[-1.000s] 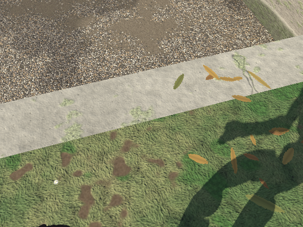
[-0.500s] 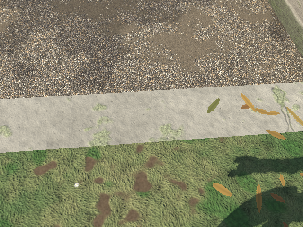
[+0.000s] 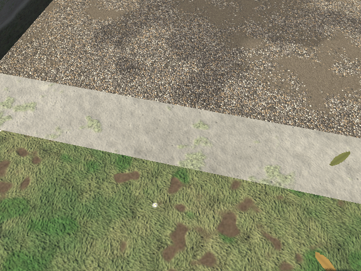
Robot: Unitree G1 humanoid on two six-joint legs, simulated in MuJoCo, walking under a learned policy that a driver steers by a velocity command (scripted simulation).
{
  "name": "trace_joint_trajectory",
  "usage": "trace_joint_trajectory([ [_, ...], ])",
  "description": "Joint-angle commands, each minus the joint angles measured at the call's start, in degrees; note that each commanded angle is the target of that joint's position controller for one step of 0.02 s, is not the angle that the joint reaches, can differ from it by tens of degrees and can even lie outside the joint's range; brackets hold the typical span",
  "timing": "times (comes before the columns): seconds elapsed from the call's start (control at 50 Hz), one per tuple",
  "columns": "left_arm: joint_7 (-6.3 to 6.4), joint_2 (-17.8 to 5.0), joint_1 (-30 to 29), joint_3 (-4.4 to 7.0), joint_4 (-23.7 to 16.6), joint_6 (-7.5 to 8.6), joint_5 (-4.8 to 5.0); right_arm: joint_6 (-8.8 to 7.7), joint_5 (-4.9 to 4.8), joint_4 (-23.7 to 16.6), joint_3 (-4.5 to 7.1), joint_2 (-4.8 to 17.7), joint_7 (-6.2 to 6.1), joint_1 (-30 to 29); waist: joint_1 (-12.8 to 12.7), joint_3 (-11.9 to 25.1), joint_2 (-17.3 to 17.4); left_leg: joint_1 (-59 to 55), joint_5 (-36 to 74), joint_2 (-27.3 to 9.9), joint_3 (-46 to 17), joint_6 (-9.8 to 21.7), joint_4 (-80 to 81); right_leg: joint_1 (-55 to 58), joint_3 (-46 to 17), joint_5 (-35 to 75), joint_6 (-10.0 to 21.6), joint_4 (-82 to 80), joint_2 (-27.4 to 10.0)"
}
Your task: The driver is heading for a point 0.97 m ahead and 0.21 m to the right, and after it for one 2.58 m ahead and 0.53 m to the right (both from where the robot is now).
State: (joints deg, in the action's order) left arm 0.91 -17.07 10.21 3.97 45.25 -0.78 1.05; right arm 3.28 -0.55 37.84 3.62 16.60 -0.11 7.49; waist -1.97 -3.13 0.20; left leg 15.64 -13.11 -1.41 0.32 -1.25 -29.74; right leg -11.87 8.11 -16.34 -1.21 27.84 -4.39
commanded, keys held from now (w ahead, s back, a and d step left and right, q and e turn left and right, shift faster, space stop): no key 0.02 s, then w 0.18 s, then no key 0.46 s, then w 0.18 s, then w+e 0.16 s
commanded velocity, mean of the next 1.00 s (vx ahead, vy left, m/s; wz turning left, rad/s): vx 0.17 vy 0.00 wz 0.03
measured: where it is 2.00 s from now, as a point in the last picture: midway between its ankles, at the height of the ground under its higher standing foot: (221, 209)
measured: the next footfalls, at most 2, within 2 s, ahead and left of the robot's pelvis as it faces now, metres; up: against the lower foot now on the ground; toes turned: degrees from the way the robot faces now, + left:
right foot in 0.44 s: +0.18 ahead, -0.12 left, +0.00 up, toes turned +1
left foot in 0.88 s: +0.14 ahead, +0.11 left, +0.00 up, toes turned +3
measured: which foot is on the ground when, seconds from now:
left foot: down 0.00-0.74, up 0.76-0.86, down 0.88-1.00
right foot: down 0.00-0.00, up 0.02-0.42, down 0.44-0.90, up 0.92-1.00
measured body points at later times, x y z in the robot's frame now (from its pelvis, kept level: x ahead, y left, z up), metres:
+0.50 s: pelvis +0.08 -0.01 +0.00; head +0.10 -0.03 +0.45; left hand +0.23 +0.26 -0.10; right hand +0.16 -0.29 -0.13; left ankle +0.01 +0.12 -0.73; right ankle +0.14 -0.12 -0.74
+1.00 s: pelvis +0.18 +0.01 +0.00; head +0.19 +0.03 +0.45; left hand +0.28 +0.28 -0.13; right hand +0.21 -0.27 -0.12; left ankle +0.10 +0.10 -0.74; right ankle +0.15 -0.12 -0.68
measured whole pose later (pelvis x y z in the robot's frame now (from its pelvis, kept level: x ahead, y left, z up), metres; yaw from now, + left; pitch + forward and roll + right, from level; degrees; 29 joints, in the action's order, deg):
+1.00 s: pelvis +0.18 +0.01 +0.00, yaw +0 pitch +1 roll -1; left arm -0.8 -16.8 10.8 3.1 53.9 2.8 2.6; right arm -5.2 0.3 52.6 3.7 14.4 -0.7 19.5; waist 1.0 -0.3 -1.6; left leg 4.3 -20.4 0.0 3.2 1.7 -23.9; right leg -23.5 -2.9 -24.5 2.8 54.5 2.1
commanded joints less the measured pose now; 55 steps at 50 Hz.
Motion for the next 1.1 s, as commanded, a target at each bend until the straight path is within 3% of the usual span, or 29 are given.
trace_joint_trajectory([
  [0.02, -1.14, -1.57, 2.19, -0.80, -2.82, 1.65, -3.62, -0.33, 1.05, -3.04, 3.18, 13.44, -1.27, 5.89, 0.39, 12.08, 14.35, -23.32, 42.72, -16.73, -19.28, 9.44, 6.65, -13.19, -0.95, -11.65, -0.69, 15.38, -1.26],
  [0.04, -0.56, -4.22, -1.99, 0.07, -3.52, 1.32, -2.44, -1.35, 1.99, -2.64, 2.05, 9.40, -0.77, 6.49, 4.41, 13.17, 12.08, -16.90, 30.76, -20.72, -22.81, 18.90, 9.22, -16.35, -6.46, -21.88, -2.47, 23.37, 0.80],
  [0.06, -0.51, -7.94, -3.04, 1.14, -3.52, 1.04, -0.89, -2.31, 1.29, -1.43, 2.49, 10.40, -0.24, 7.75, 5.23, 10.26, 9.26, -16.11, 13.82, -18.25, -22.22, 19.29, 12.88, -20.14, -7.08, -20.77, -2.42, 29.65, 0.82],
  [0.1, -0.70, -8.43, -3.42, 1.97, -2.39, 0.86, -0.12, -3.67, 0.05, 0.20, 2.29, 9.45, -0.20, 6.82, 4.95, 5.14, 8.87, -14.24, -14.97, -14.04, -20.97, 14.65, 17.68, -25.56, -8.58, -12.82, -1.02, 31.74, -0.58],
  [0.12, -0.67, -8.51, -3.65, 2.14, -2.35, 0.96, -0.16, -4.15, 0.02, 0.45, 1.97, 8.80, -0.42, 5.60, 4.34, 2.27, 9.67, -12.10, -18.18, -13.27, -20.90, 13.74, 20.18, -26.34, -9.06, -8.44, -0.77, 30.95, -0.87],
  [0.2, -1.08, -6.31, -3.44, 1.85, -1.13, 3.32, -0.13, -6.09, 0.72, 0.96, 1.55, 7.11, -1.07, 5.90, 3.41, 1.33, 7.41, -13.24, -10.81, -11.66, -17.03, 12.99, 23.16, -26.98, -9.17, 2.47, -0.03, 25.39, -0.91],
  [0.28, -1.22, -3.13, -4.97, 0.45, -0.78, 3.80, -1.09, -6.30, 1.11, 2.19, 1.69, 7.66, -1.03, 5.46, 3.49, 1.56, 6.16, -9.07, 6.96, -9.85, -9.73, 12.96, 20.62, -17.93, -8.36, 5.57, -1.37, 12.64, 0.14],
  [0.36, -1.62, -4.52, -5.14, 0.24, -1.00, 3.35, -0.92, -5.57, 0.59, 4.29, 1.89, 8.48, -0.39, 6.70, 3.52, 2.58, 6.90, -5.93, 13.16, -10.83, -9.40, 13.23, 16.58, -10.40, -7.98, 5.77, -0.86, 7.32, 1.48],
  [0.4, -1.79, -4.95, -2.49, 0.38, 0.01, 3.44, -1.19, -5.15, -0.09, 4.63, 1.48, 7.57, -0.45, 4.94, 1.17, 3.77, 5.78, -4.49, 12.04, -9.99, -9.37, 11.31, 12.83, -3.83, -7.36, 9.98, 0.77, 1.33, 2.46],
  [0.42, -1.63, -5.59, -0.56, 0.65, 0.94, 3.47, -1.52, -5.10, 0.06, 5.23, 0.92, 6.01, -0.51, 5.68, 0.27, 4.62, 4.40, -3.62, 10.20, -8.31, -9.18, 9.44, 10.40, 1.00, -7.87, 13.54, 1.60, -2.84, 2.63],
  [0.44, -1.11, -7.78, 0.88, 1.04, 0.95, 3.53, -1.79, -5.32, 1.07, 6.13, 0.15, 3.99, -0.54, 7.90, 0.20, 6.19, 1.23, -2.06, 6.87, -5.43, -7.07, 6.15, 6.62, 6.78, -12.60, 25.03, 2.86, -5.03, -1.69],
  [0.46, -0.55, -12.08, 0.59, 1.53, 0.19, 3.33, -2.00, -5.67, 2.79, 6.17, -0.48, 2.02, -0.68, 11.90, 3.37, 9.15, -7.46, 2.01, -5.51, 0.16, -3.17, 2.39, -0.42, 12.85, -19.77, 37.79, 6.52, -3.14, -8.99],
  [0.48, -0.40, -8.38, 0.11, 0.54, 1.49, 2.70, -1.64, -5.25, 2.12, 6.36, -0.90, 0.47, -1.63, 13.64, 3.78, 12.24, -13.64, 2.93, -12.28, 0.78, -2.16, -0.26, -3.08, 12.12, -25.10, 29.98, 13.32, -4.95, -12.60],
  [0.52, -0.80, -4.68, -2.57, -0.60, 1.43, 2.40, -1.61, -3.90, 0.84, 6.03, -0.01, 4.35, -2.71, 9.31, 2.45, 8.72, -10.95, 4.09, -12.45, 0.09, -2.47, -1.17, -4.46, 7.94, -26.21, 14.93, 13.43, -8.57, -10.32],
  [0.6, -0.89, -4.40, -8.84, -1.28, 1.28, 2.63, -1.70, -2.43, 1.64, 8.15, -0.18, 3.64, -2.80, 10.40, 4.85, 6.07, -7.68, -6.46, 0.83, -1.44, -3.34, -0.24, 5.48, -2.27, -18.93, 5.38, 7.76, -9.33, -5.18],
  [0.64, -0.89, -4.04, -8.39, -1.45, 1.81, 2.63, -1.46, -2.74, 1.24, 9.15, 0.37, 6.39, -2.37, 9.63, 2.65, 2.79, -1.69, -4.06, 3.34, -1.42, -3.15, 0.89, 5.22, -1.48, -13.80, 4.41, 4.99, -7.60, -0.52],
  [0.68, -1.01, -5.30, -5.97, -1.11, 3.70, 3.02, -1.14, -3.23, 0.98, 9.84, 0.23, 5.04, -2.23, 9.13, 2.34, 5.40, 0.00, -5.42, 3.92, -0.99, -2.32, 0.98, 5.05, 2.59, -12.76, 11.33, 5.56, -4.51, 0.64],
  [0.74, -0.57, -6.79, -2.51, -0.18, 5.53, 2.26, 0.36, -3.98, 0.59, 10.29, 0.02, 2.91, -2.01, 8.52, 1.03, 4.53, -2.73, 1.44, -8.92, 1.60, 0.75, 1.47, -0.57, 5.33, -18.81, -6.75, 10.44, -6.08, -2.77],
  [0.8, -0.43, -8.23, 1.49, 0.49, 6.82, 2.61, 0.17, -5.79, -0.49, 8.67, -0.06, 2.30, -1.57, 4.82, -0.24, -0.43, -7.77, 9.50, -13.16, 1.09, 0.63, 3.42, -7.07, 5.03, -33.64, -19.71, 16.18, -14.31, -11.78],
  [0.86, -0.67, -7.74, -4.19, 0.59, 5.18, 3.44, 0.60, -7.70, -0.66, 10.69, 0.39, 2.82, -0.69, 8.63, 4.03, -0.19, -8.03, -0.66, -9.12, -0.12, -0.20, 6.93, 1.23, -1.93, -29.45, -11.92, 14.08, -13.92, -10.15],
  [0.88, -0.85, -6.64, -8.96, 0.32, 3.77, 3.26, 1.02, -8.06, -0.27, 13.05, 0.87, 3.48, -0.55, 13.45, 7.26, 0.39, -6.38, -11.48, -4.09, -0.50, -1.07, 7.84, 7.17, -9.55, -23.61, -6.82, 11.29, -10.24, -6.18],
  [0.9, -1.05, -2.55, -14.24, -0.79, 1.56, 3.51, 0.99, -8.29, 0.09, 15.47, 2.04, 6.99, -0.80, 20.60, 10.66, 1.08, 1.41, -20.46, -6.63, -7.08, -10.11, 9.52, 12.33, -19.14, -14.59, -1.97, 6.85, 2.62, 0.17],
  [0.92, -1.25, -0.39, -15.29, -1.46, -0.87, 4.67, 0.66, -8.45, -0.02, 16.53, 3.69, 12.96, -0.61, 23.27, 10.17, 0.77, 15.12, -28.43, -1.04, -16.82, -25.00, 13.35, 16.57, -29.87, -6.38, -4.94, 3.29, 15.94, 7.45],
  [0.94, -1.26, -4.14, -13.73, -0.45, 0.39, 5.34, 0.58, -8.71, 0.75, 15.88, 2.83, 8.92, -0.78, 23.04, 10.54, -0.42, 11.55, -31.07, 9.65, -21.06, -27.64, 15.95, 15.63, -36.69, -11.36, -16.13, 2.90, 26.61, 6.26],
  [0.96, -1.75, -4.64, -9.70, -0.05, 1.98, 5.61, 1.74, -9.02, 1.46, 15.33, 1.89, 5.47, -0.89, 21.90, 8.35, 0.17, 7.68, -33.25, 15.52, -19.80, -22.76, 14.53, 13.84, -39.08, -15.72, -14.28, 4.04, 32.23, 5.01],
  [0.98, -2.05, -3.89, -7.38, -0.13, 3.09, 5.43, 2.40, -9.08, 1.33, 14.57, 1.88, 5.15, -0.84, 19.98, 6.64, 1.07, 6.63, -34.77, 17.51, -18.23, -18.26, 12.30, 13.63, -40.74, -16.28, -10.23, 4.73, 34.40, 3.86],
  [1.0, -2.33, -3.81, -8.02, -0.11, 3.11, 5.25, 2.24, -8.89, 0.79, 14.34, 1.70, 4.67, -0.71, 18.70, 6.43, -0.63, 5.88, -34.37, 20.76, -17.69, -14.16, 10.65, 14.51, -42.98, -16.02, -6.29, 5.13, 34.04, 2.70],
  [1.04, -3.18, -2.09, -8.77, -0.25, 2.95, 4.82, 1.76, -8.46, 1.39, 13.46, 0.85, 2.69, -0.67, 16.67, 5.55, -1.29, 5.63, -28.38, 24.57, -14.56, -6.68, 8.33, 16.80, -38.55, -13.70, 1.12, 4.52, 31.42, 1.92],
  [1.1, -4.19, 0.56, -13.07, -1.28, 0.36, 4.37, 0.87, -8.51, 1.53, 12.52, 0.90, 4.36, -1.19, 14.10, 5.54, -3.57, 4.36, -17.55, 22.30, -10.89, 1.87, 7.89, 21.45, -29.98, -8.34, 10.86, 2.29, 20.70, 2.28],
])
